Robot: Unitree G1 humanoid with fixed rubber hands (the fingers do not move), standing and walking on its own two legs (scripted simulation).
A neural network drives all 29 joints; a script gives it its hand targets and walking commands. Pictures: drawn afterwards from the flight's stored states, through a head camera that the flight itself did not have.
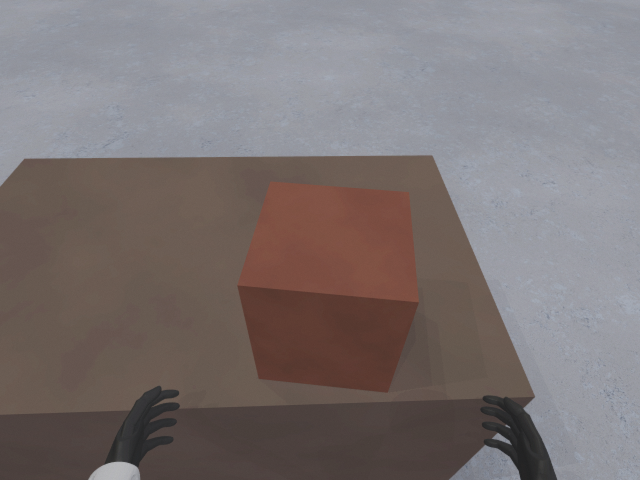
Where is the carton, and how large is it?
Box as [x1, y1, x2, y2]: [237, 181, 418, 392]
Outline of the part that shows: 270,181 237,285 258,377 265,379 387,392 418,303 408,192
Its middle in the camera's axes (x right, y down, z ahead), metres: +0.01 +0.07 +0.60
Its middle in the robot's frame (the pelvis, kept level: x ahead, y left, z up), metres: +0.40 +0.01 -0.01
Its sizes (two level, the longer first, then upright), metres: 0.210 0.200 0.250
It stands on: a pedestal, 0.65 m high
